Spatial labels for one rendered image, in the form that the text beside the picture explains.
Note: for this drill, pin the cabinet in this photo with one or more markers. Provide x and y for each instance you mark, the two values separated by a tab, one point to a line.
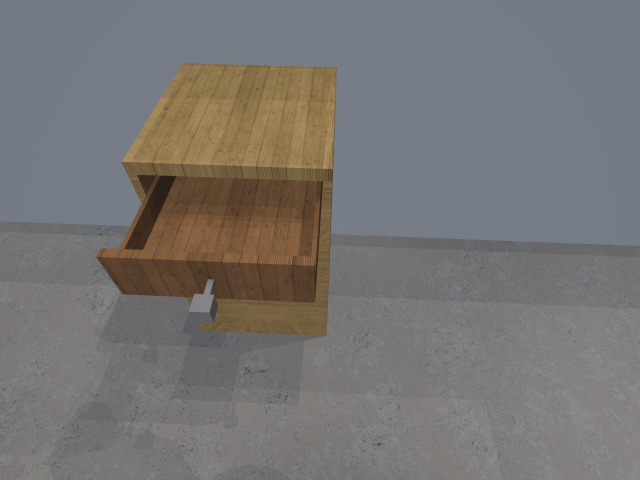
250	122

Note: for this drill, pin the handle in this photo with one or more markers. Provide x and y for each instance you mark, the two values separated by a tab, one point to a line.
204	306

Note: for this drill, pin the drawer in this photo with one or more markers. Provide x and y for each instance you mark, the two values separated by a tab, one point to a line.
257	238

